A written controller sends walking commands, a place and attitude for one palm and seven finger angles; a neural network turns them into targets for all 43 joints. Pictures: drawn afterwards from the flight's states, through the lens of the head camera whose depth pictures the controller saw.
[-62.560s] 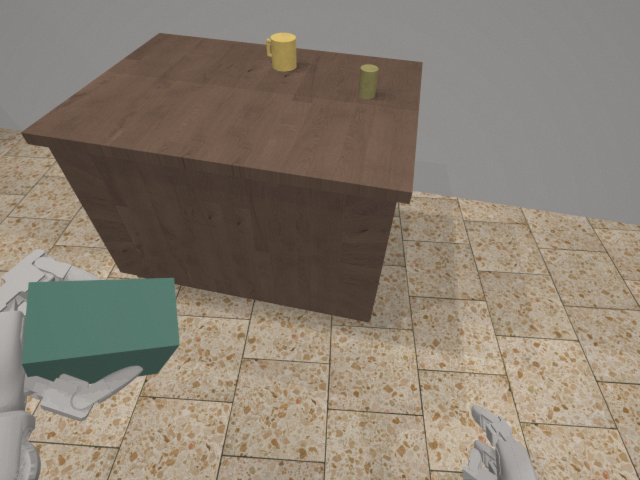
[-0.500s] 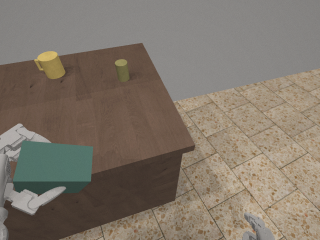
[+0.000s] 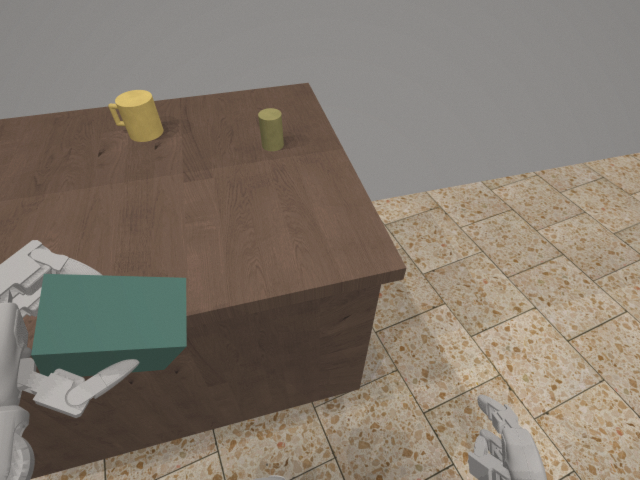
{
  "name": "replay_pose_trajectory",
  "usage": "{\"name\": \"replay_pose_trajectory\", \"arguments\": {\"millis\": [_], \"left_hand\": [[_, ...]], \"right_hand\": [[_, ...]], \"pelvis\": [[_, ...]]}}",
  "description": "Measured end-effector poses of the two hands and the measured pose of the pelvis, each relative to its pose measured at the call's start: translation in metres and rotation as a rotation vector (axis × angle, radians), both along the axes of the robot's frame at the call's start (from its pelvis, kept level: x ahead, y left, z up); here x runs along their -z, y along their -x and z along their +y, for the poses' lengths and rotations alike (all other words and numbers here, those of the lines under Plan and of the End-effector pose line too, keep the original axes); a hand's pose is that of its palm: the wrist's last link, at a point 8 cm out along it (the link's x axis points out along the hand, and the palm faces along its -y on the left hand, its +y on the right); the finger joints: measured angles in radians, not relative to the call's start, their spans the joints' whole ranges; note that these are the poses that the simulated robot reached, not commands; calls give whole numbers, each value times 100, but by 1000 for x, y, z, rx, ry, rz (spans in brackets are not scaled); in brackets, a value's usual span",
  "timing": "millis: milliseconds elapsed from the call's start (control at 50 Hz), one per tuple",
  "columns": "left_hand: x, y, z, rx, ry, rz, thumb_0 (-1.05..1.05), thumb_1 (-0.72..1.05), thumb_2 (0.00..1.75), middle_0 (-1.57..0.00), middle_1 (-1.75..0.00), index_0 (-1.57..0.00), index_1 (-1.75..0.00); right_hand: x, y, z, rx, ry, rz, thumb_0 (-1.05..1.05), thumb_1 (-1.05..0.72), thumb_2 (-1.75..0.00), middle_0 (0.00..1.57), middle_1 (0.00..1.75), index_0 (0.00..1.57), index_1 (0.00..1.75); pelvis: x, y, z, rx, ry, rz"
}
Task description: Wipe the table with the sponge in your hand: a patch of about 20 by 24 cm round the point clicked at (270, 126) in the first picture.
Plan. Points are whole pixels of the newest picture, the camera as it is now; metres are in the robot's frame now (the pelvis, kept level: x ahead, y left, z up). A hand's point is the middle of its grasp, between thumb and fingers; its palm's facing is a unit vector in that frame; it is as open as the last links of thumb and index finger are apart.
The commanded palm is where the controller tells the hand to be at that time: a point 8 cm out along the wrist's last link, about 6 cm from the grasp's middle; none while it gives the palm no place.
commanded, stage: step back with the hand held close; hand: left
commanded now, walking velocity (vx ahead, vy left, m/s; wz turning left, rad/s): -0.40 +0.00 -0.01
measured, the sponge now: (133, 328) +0.23 +0.20 +0.14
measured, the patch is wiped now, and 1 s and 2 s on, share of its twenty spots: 0.90 0.90 0.90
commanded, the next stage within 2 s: stop stepping back and stand still in 0.72 s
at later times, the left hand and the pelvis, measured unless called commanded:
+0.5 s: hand (25, 391) +0.15 +0.25 +0.17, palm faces +0.38 -0.82 -0.44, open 10.4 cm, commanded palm +0.09 +0.28 +0.19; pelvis -0.06 +0.00 +0.00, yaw +1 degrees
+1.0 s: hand out of the picture +0.04 +0.23 +0.17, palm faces +0.27 -0.85 -0.45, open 10.5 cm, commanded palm -0.01 +0.27 +0.19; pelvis -0.19 +0.00 +0.01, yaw -3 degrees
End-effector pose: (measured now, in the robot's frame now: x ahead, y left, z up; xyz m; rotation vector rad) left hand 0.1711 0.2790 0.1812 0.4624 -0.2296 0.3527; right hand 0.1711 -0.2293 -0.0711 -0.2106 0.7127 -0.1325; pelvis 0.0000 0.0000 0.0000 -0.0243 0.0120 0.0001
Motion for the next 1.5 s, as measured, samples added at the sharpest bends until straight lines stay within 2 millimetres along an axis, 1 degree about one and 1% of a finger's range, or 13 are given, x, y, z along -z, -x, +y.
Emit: {"name": "replay_pose_trajectory", "arguments": {"millis": [200,340,420,540,640,740,840,900,980,1100,1200,1380,1500], "left_hand": [[-7,16,-4,24,-78,-44,-1,-53,104,-70,-128,-70,-132],[-2,31,-11,59,-13,-59,-1,-53,105,-70,-128,-70,-132],[-1,44,-3,82,-48,-64,-1,-53,105,-70,-128,-71,-132],[-11,68,9,-8,-47,-32,-1,-53,105,-70,-128,-71,-132],[-11,84,-16,19,-10,-32,-1,-53,105,-70,-128,-70,-132],[-12,95,-38,131,18,-12,-1,-53,105,-70,-128,-70,-132],[-6,108,-29,171,-1,17,-1,-53,105,-70,-128,-71,-132],[-2,124,-16,162,-21,24,-1,-53,105,-70,-128,-71,-132],[-3,157,-9,109,-36,70,-1,-53,105,-70,-128,-70,-132],[-2,208,-13,44,-18,60,-1,-53,105,-70,-128,-70,-132],[4,225,-11,22,59,3,-1,-53,105,-70,-128,-71,-132],[-9,249,-10,7,-45,-6,-1,-53,105,-70,-129,-70,-132],[-4,269,-12,-1,36,3,-1,-53,105,-70,-129,-71,-132]], "right_hand": [[6,25,-9,22,5,6,1,-90,-90,20,30,20,30],[12,60,-13,34,25,103,1,-90,-90,20,30,20,30],[13,79,-10,49,48,105,1,-90,-90,20,30,20,30],[10,104,1,47,-16,85,1,-91,-90,20,30,20,30],[18,118,4,10,-56,67,1,-90,-90,20,30,20,30],[2,138,-3,57,-51,81,1,-90,-90,21,30,20,30],[-16,157,-17,114,8,24,1,-90,-90,21,30,20,30],[-20,174,-23,140,31,9,1,-90,-90,20,30,20,30],[-24,205,-24,118,28,-20,1,-91,-90,20,30,20,30],[-2,252,-23,83,10,54,1,-90,-90,20,30,20,30],[7,283,-21,78,35,118,1,-90,-90,20,30,20,30],[15,300,-12,72,-40,44,1,-90,-90,20,30,20,30],[9,302,-12,25,-25,86,1,-90,-90,20,30,20,30]], "pelvis": [[7,20,-4,-1,-3,-13],[5,36,-1,-14,-21,-10],[9,51,5,-23,-6,-11],[-3,69,0,10,13,12],[-3,95,-9,44,24,14],[-15,115,-11,56,-28,25],[-13,138,-3,58,-28,43],[-9,159,1,53,-39,37],[-12,183,0,56,-38,15],[-9,210,-5,30,-20,-18],[-9,225,-4,16,-30,-29],[-2,248,-12,-11,-34,-50],[-13,256,-10,-24,-38,-57]]}}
